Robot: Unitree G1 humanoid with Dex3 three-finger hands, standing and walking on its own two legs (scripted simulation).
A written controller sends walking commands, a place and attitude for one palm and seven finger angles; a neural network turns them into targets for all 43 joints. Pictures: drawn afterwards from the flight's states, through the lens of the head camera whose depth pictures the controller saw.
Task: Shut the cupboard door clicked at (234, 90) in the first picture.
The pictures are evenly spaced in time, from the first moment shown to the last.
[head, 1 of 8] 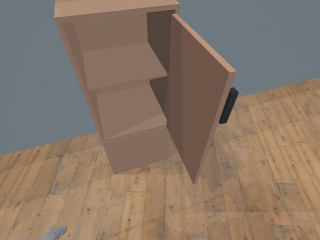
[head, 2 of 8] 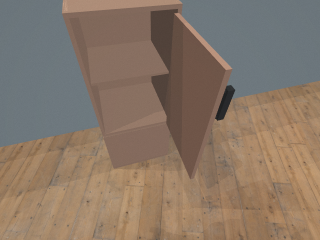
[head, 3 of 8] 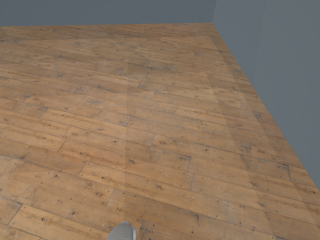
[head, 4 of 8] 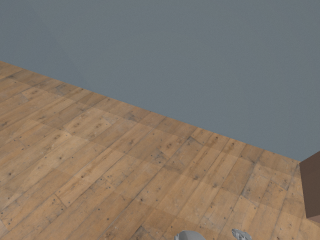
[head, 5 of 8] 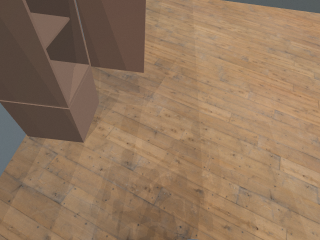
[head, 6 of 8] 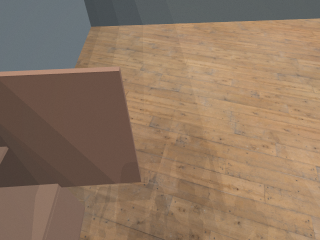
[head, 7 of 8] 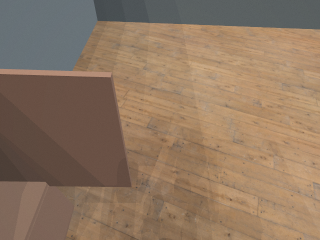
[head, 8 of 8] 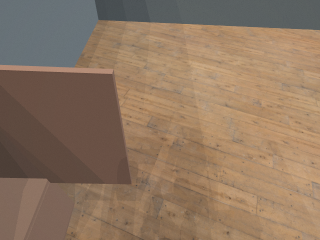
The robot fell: no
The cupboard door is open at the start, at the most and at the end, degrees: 90 90 90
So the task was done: no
